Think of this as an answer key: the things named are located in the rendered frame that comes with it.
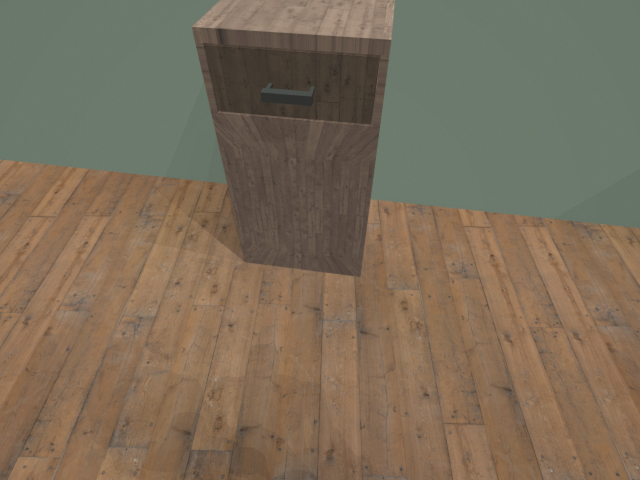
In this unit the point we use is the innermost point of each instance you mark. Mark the handle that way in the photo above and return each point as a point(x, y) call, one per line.
point(287, 96)

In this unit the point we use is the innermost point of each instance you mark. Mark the drawer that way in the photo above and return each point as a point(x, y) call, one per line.
point(345, 83)

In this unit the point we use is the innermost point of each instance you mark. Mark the cabinet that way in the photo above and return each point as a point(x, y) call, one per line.
point(300, 188)

